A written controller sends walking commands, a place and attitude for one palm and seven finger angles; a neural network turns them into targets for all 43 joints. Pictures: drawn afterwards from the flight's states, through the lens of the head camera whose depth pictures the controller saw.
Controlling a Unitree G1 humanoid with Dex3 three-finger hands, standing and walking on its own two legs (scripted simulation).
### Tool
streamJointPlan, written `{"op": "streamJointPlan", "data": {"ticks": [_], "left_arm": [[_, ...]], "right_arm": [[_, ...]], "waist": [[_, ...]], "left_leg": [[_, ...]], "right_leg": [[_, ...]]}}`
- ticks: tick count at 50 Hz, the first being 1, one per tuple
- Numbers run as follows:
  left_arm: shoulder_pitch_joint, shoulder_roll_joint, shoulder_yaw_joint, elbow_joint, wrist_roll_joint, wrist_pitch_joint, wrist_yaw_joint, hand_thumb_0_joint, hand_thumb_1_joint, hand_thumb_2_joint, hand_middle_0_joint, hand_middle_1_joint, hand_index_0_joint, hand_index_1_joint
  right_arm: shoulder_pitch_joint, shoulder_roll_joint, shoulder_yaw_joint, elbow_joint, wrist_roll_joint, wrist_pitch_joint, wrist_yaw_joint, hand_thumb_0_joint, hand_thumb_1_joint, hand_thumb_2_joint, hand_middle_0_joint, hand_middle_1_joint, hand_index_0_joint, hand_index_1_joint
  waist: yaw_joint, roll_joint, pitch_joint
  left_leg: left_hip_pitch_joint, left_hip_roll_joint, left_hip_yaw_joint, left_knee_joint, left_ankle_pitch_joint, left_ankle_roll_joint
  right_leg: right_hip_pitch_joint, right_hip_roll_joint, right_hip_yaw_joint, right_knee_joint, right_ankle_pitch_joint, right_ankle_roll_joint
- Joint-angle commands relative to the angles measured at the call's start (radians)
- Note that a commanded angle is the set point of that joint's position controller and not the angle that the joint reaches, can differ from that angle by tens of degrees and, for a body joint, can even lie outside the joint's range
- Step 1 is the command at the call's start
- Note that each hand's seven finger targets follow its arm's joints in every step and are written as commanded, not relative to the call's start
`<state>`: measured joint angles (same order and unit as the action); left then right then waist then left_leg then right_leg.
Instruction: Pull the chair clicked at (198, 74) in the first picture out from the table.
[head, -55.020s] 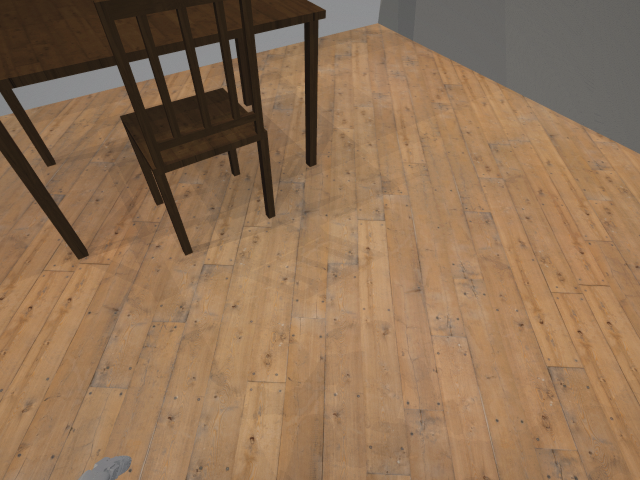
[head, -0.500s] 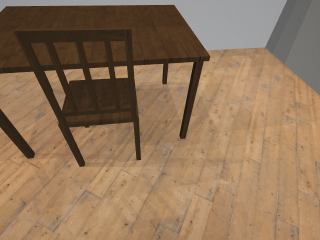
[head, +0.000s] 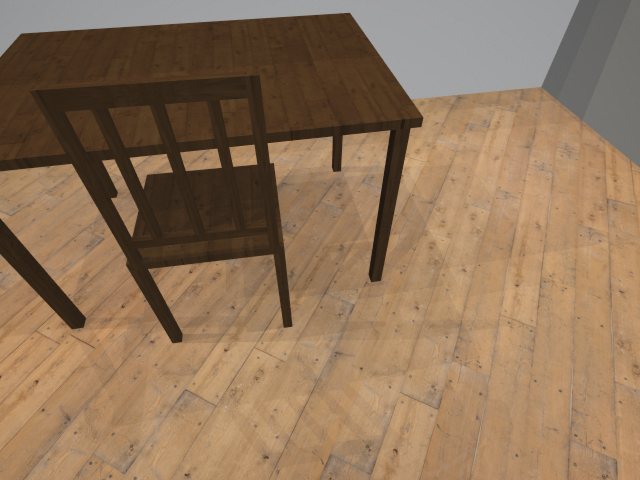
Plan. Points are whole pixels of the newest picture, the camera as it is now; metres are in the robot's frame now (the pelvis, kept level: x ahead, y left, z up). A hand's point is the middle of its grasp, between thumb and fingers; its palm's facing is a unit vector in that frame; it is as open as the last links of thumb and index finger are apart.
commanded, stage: let the arm hang, fingers relaxed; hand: left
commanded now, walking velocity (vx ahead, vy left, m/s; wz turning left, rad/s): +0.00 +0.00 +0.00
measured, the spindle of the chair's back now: (181, 176) +0.72 +0.35 -0.07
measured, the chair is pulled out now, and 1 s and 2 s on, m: -0.08 -0.08 -0.08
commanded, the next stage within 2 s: look to check the result in 0.32 s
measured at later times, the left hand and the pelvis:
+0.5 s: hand out of the picture -0.04 +0.13 -0.18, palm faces +0.07 -0.99 -0.14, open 7.4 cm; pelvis +0.00 -0.01 +0.00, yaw +0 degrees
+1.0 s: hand out of the picture -0.02 +0.12 -0.18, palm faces +0.07 -0.99 -0.15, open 7.4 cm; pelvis +0.02 -0.02 +0.00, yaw +0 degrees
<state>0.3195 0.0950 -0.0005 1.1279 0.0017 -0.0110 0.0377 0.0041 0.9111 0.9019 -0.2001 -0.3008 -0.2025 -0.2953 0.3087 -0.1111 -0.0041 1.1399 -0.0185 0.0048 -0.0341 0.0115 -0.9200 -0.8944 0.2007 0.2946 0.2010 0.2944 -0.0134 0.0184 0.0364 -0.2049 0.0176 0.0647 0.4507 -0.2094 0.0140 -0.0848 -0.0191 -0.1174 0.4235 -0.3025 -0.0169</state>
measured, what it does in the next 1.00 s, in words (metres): stands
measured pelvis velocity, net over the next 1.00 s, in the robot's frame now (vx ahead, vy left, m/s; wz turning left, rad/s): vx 0.02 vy -0.02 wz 0.00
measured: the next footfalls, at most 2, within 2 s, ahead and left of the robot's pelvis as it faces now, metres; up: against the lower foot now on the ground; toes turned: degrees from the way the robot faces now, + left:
none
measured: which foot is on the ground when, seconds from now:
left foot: down 0.00-1.00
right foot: down 0.00-1.00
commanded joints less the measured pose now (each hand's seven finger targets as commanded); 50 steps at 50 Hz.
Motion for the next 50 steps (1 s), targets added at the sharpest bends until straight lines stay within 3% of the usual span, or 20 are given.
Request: {"op": "streamJointPlan", "data": {"ticks": [1,26,32,38,45,50], "left_arm": [[0.097,0.087,0.019,-0.001,-0.003,-0.004,0.009,0.000,0.900,0.900,-0.200,-0.300,-0.200,-0.300],[0.140,0.057,0.022,0.024,-0.005,-0.006,0.012,0.000,0.900,0.900,-0.200,-0.300,-0.200,-0.300],[0.152,0.050,0.022,0.024,-0.005,-0.008,0.013,0.000,0.900,0.900,-0.200,-0.300,-0.200,-0.300],[0.155,0.052,0.023,0.023,-0.004,-0.011,0.013,0.000,0.900,0.900,-0.200,-0.300,-0.200,-0.300],[0.155,0.052,0.024,0.020,-0.004,-0.009,0.014,0.000,0.900,0.900,-0.200,-0.300,-0.200,-0.300],[0.156,0.058,0.025,0.016,-0.004,-0.012,0.016,0.000,0.900,0.900,-0.200,-0.300,-0.200,-0.300]], "right_arm": [[0.096,-0.067,-0.017,0.001,0.002,-0.011,-0.010,0.000,-0.900,-0.900,0.200,0.300,0.200,0.300],[0.145,-0.035,-0.016,0.026,0.003,-0.010,-0.016,0.000,-0.900,-0.900,0.200,0.300,0.200,0.300],[0.135,-0.037,-0.016,0.024,0.002,-0.011,-0.018,0.000,-0.900,-0.900,0.200,0.300,0.200,0.300],[0.131,-0.040,-0.016,0.024,0.004,-0.015,-0.019,0.000,-0.900,-0.900,0.200,0.300,0.200,0.300],[0.128,-0.036,-0.014,0.027,0.004,-0.012,-0.019,0.000,-0.900,-0.900,0.200,0.300,0.200,0.300],[0.125,-0.039,-0.016,0.027,0.005,-0.012,-0.020,0.000,-0.900,-0.900,0.200,0.300,0.200,0.300]], "waist": [[0.005,-0.020,0.088],[-0.002,-0.008,0.105],[0.001,0.005,0.098],[0.002,-0.022,0.073],[0.003,-0.018,0.104],[0.003,-0.039,0.076]], "left_leg": [[0.007,0.074,-0.090,-0.072,0.132,0.039],[0.007,0.073,-0.083,-0.065,0.102,0.033],[0.018,0.075,-0.081,-0.061,0.124,0.033],[0.035,0.078,-0.080,-0.056,0.168,0.035],[0.023,0.077,-0.079,-0.056,0.156,0.033],[0.037,0.076,-0.070,-0.044,0.190,0.032]], "right_leg": [[-0.093,-0.087,0.096,-0.112,0.106,-0.034],[-0.111,-0.085,0.098,-0.122,0.070,-0.038],[-0.111,-0.086,0.101,-0.117,0.097,-0.039],[-0.090,-0.086,0.098,-0.110,0.148,-0.034],[-0.100,-0.086,0.093,-0.116,0.133,-0.035],[-0.071,-0.091,0.093,-0.109,0.224,-0.030]]}}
